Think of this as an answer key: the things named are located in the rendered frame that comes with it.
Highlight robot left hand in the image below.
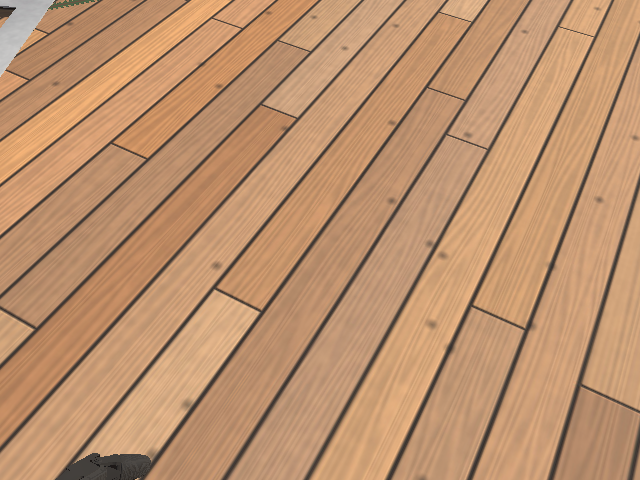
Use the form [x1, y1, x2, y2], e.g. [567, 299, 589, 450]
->
[55, 453, 151, 480]

